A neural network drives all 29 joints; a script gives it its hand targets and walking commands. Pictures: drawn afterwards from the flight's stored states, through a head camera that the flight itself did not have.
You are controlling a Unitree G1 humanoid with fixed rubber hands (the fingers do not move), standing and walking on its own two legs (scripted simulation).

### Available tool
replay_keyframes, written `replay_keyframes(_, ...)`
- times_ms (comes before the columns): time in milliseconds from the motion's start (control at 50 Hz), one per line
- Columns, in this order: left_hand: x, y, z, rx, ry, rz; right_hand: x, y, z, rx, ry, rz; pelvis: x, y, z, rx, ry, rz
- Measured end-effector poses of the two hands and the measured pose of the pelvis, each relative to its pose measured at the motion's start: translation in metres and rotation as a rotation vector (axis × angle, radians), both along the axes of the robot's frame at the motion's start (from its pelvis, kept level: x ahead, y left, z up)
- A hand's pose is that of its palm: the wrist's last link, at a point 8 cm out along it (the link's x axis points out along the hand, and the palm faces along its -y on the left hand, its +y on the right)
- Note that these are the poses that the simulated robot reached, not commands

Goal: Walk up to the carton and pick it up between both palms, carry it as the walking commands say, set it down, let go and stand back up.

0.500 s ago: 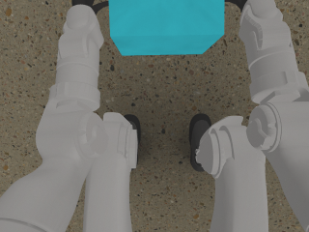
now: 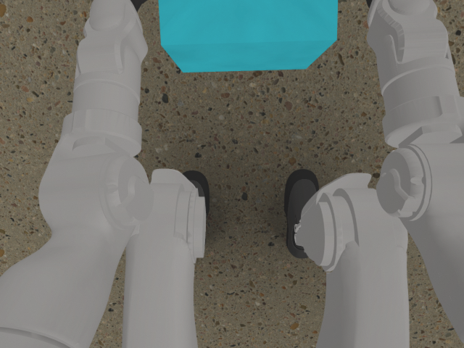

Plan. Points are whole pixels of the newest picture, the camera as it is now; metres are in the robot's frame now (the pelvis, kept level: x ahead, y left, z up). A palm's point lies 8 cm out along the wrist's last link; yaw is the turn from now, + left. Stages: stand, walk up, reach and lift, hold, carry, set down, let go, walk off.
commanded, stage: set down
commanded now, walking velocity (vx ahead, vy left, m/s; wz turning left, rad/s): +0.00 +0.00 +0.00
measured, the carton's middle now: out of the picture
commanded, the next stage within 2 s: none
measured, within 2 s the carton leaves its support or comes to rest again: rests again in 0.76 s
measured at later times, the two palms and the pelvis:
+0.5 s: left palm (123, 8) +0.52 +0.17 -0.18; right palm out of the picture +0.54 -0.16 -0.18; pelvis +0.00 +0.00 +0.00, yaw +0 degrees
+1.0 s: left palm (126, 16) +0.52 +0.17 -0.19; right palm out of the picture +0.54 -0.16 -0.19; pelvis +0.00 +0.00 -0.01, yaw +0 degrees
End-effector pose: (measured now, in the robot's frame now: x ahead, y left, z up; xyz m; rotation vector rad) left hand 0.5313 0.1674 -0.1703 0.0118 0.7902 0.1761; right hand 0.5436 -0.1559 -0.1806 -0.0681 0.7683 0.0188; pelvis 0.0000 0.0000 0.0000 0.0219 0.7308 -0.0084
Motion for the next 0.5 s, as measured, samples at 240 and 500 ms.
replay_keyframes(240, -0.0053, 0.0012, -0.0070, 0.000, 0.028, -0.002, 0.0002, 0.0006, -0.0011, -0.011, -0.007, 0.023, -0.0001, 0.0000, -0.0004, 0.000, -0.001, 0.000)
replay_keyframes(500, -0.0086, 0.0019, -0.0109, -0.004, 0.037, -0.008, -0.0017, 0.0005, -0.0033, -0.020, -0.005, 0.034, -0.0003, 0.0000, -0.0018, 0.000, -0.006, 0.000)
